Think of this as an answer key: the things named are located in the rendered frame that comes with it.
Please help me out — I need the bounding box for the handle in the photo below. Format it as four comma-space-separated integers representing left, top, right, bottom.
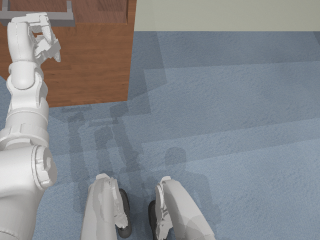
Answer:
0, 0, 76, 27

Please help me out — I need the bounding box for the left robot thigh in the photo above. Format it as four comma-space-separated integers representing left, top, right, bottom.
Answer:
79, 177, 121, 240

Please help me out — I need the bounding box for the cabinet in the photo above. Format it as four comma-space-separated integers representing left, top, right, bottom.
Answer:
0, 0, 137, 108

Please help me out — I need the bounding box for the robot left hand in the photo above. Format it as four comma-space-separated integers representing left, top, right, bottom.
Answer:
7, 12, 61, 67

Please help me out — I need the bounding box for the drawer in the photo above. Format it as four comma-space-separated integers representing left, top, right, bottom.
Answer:
0, 0, 127, 23

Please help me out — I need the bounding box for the robot right foot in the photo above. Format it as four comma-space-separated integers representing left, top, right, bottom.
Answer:
148, 200, 168, 240

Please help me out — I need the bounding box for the left robot forearm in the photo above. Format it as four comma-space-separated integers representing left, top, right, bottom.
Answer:
0, 61, 50, 151

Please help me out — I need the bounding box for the robot left upper arm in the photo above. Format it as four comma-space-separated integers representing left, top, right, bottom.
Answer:
0, 144, 58, 240

